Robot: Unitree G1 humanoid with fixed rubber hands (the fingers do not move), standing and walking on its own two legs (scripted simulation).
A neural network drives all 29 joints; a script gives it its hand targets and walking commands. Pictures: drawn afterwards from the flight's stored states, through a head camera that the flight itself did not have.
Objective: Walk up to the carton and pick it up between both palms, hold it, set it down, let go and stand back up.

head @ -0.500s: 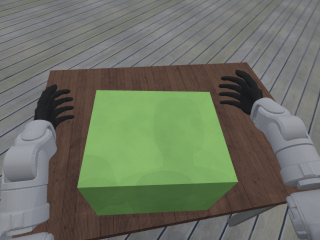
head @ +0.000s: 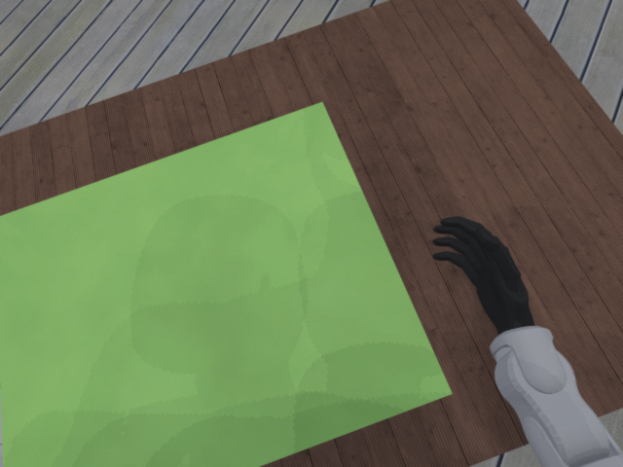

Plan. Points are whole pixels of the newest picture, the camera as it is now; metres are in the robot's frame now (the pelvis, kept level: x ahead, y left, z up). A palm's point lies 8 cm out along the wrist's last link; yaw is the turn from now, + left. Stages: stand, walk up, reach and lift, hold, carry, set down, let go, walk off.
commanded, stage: reach and lift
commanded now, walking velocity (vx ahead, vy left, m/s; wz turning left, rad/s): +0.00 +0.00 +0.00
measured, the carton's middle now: (233, 312) +0.27 +0.11 +0.06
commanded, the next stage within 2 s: none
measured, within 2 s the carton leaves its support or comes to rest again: leaves its support in 1.76 s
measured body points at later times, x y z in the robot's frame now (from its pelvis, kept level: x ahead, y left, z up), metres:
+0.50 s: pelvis -0.05 +0.03 +0.01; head +0.00 +0.06 +0.45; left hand +0.26 +0.35 +0.08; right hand +0.37 -0.10 +0.10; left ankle -0.09 +0.19 -0.74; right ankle +0.00 -0.12 -0.74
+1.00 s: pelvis -0.03 +0.04 +0.01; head +0.04 +0.02 +0.45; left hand +0.30 +0.31 +0.14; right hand +0.41 -0.09 +0.14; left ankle -0.09 +0.19 -0.74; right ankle +0.00 -0.11 -0.74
